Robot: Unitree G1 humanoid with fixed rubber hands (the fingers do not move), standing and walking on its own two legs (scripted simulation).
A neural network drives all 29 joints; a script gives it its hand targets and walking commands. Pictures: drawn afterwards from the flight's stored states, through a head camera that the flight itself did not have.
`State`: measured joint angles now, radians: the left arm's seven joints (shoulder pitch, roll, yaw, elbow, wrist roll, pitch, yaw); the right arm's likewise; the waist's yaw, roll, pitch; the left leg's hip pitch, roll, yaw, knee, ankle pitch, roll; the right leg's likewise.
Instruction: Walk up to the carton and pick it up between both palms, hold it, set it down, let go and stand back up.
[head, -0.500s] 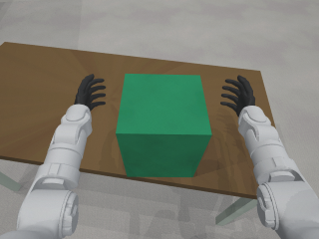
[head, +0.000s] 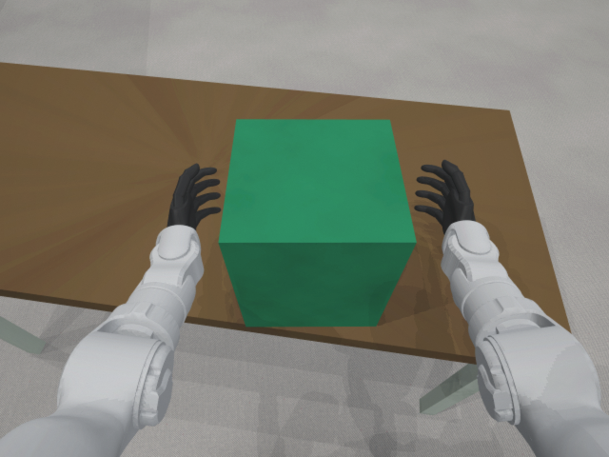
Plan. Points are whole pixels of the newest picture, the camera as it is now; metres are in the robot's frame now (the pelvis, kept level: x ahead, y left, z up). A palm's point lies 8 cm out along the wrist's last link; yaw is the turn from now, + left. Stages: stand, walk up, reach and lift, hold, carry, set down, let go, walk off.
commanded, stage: reach and lift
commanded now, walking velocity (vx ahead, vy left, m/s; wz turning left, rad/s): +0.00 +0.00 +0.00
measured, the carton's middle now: (312, 231) +0.43 +0.04 +0.01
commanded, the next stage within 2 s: none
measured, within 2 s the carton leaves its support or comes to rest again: neither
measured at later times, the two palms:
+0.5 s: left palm (211, 222) +0.40 +0.18 +0.05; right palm (427, 225) +0.44 -0.12 +0.04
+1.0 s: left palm (209, 228) +0.39 +0.18 +0.05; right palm (428, 233) +0.42 -0.12 +0.05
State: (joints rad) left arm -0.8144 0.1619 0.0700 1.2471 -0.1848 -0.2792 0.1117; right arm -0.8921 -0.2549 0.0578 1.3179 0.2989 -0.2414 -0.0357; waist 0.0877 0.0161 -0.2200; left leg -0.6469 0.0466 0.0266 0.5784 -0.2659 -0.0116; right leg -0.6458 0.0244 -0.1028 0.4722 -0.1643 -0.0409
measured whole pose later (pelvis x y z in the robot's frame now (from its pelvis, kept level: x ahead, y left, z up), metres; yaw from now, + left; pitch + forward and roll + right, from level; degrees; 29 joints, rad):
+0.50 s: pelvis -0.01 -0.01 -0.01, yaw +1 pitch +21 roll -1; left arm -0.88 0.08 0.20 1.26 -0.07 -0.33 0.14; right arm -0.94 -0.12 -0.13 1.29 0.08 -0.25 -0.11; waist 0.08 0.03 -0.21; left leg -0.72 0.04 0.02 0.61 -0.25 -0.02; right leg -0.74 0.01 -0.11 0.54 -0.17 -0.05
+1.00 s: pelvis +0.01 +0.00 +0.02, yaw +0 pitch +12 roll -1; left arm -0.71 -0.06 0.51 1.04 0.35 -0.34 0.08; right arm -0.76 0.04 -0.59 1.10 -0.45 -0.34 -0.06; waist 0.07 0.00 -0.07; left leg -0.39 0.03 0.04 0.37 -0.19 0.00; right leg -0.41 0.02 -0.08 0.30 -0.11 -0.03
